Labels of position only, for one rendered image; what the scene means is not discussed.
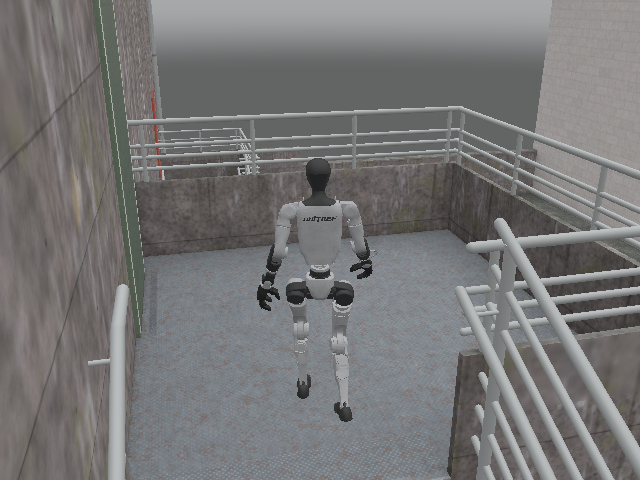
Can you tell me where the left robot hand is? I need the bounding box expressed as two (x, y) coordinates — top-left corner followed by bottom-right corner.
(257, 285), (280, 311)

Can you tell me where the robot right forearm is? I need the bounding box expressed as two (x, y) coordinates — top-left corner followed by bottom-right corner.
(356, 238), (372, 268)

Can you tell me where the right robot hand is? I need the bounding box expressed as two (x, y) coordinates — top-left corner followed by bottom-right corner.
(350, 263), (373, 279)

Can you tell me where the humanoid robot head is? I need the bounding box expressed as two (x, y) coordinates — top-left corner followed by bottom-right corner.
(302, 158), (336, 206)

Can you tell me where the robot right shin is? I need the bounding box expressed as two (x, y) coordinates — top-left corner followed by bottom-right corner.
(332, 336), (350, 409)

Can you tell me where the robot left forearm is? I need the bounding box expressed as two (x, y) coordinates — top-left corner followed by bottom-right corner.
(260, 244), (282, 289)

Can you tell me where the robot right upper arm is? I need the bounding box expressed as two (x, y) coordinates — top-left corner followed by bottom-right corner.
(340, 201), (367, 253)

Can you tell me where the robot left upper arm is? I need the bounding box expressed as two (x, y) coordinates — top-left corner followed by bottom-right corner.
(272, 202), (298, 259)

